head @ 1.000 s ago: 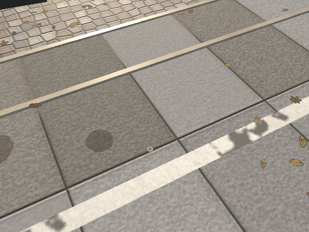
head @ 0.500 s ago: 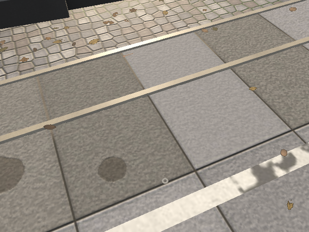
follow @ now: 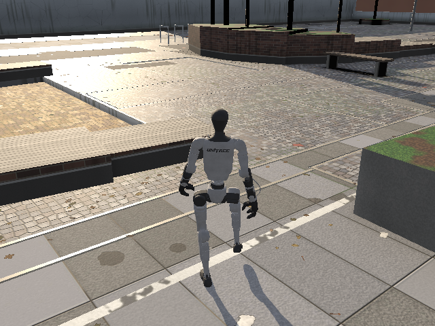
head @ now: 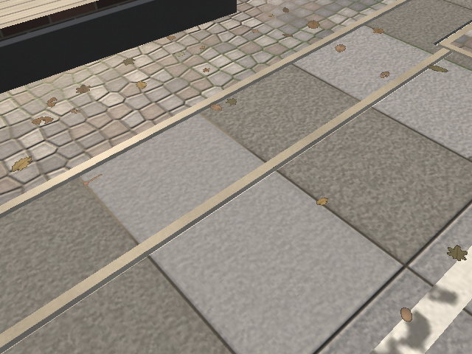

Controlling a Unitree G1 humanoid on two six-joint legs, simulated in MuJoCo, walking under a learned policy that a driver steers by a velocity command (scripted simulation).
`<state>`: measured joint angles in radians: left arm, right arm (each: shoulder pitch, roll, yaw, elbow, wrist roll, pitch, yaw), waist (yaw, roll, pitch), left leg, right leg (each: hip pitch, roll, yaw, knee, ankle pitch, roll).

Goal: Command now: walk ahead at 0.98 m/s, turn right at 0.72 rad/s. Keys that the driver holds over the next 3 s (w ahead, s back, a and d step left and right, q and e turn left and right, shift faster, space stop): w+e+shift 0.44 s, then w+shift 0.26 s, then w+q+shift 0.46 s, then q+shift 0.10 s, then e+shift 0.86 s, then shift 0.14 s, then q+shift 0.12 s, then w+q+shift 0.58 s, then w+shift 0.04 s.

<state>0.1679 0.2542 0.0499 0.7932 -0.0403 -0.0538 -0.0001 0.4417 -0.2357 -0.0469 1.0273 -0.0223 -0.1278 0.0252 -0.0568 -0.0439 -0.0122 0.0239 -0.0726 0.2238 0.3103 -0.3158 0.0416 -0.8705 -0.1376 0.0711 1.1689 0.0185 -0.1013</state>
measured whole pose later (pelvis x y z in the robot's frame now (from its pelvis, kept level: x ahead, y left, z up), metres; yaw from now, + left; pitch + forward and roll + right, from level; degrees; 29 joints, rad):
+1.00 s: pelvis +0.85 -0.20 +0.00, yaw -25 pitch +2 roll +0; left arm -0.06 0.21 -0.01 0.58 -0.01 -0.15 -0.03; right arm 0.62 -0.21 -0.04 0.84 0.04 -0.09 0.00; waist -0.17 -0.02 0.01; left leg 0.04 -0.05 -0.17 0.32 -0.38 0.04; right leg -0.63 -0.03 0.10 0.58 0.03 0.00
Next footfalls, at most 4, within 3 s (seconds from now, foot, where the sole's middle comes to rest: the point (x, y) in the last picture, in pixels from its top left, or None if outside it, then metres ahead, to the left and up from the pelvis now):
0.20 right None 0.39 -0.08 -0.77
0.64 left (252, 274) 0.81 -0.05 -0.77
1.06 right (361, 220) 1.01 -0.45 -0.77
1.44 left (290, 149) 1.39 -0.25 -0.77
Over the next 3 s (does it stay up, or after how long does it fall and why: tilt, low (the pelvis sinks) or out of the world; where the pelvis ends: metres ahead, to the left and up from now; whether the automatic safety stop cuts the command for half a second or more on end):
stays up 1.59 -0.44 -0.05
